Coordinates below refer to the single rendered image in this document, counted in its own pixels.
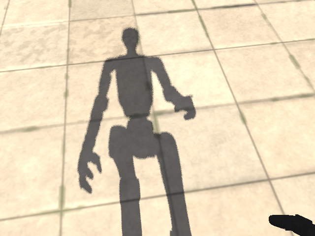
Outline robot right hand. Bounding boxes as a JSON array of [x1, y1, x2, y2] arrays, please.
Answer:
[[269, 214, 315, 236]]

